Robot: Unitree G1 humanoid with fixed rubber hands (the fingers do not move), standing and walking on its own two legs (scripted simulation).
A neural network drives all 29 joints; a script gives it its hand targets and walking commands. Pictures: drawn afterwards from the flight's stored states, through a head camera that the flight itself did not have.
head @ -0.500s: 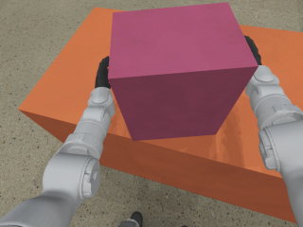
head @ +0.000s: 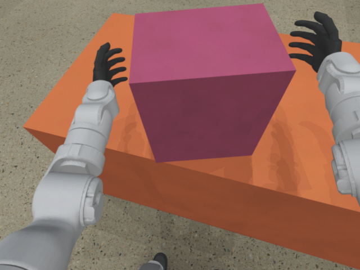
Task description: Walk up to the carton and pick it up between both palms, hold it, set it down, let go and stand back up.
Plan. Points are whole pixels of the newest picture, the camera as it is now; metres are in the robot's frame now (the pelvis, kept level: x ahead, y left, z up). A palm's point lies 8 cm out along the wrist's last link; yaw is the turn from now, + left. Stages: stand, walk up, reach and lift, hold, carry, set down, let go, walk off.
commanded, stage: set down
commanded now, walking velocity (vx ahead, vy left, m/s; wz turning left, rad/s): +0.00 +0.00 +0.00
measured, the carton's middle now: (201, 94) +0.48 +0.07 +0.07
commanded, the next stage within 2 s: none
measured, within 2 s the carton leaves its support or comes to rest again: neither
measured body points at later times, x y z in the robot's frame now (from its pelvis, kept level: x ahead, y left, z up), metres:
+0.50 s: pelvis +0.01 +0.01 +0.01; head +0.08 +0.00 +0.45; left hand +0.44 +0.28 +0.21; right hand +0.55 -0.17 +0.25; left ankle +0.03 +0.17 -0.73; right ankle +0.02 -0.10 -0.73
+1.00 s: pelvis +0.01 +0.01 +0.02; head +0.07 +0.01 +0.46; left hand +0.42 +0.27 +0.20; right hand +0.52 -0.19 +0.23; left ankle +0.03 +0.17 -0.73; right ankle +0.02 -0.10 -0.73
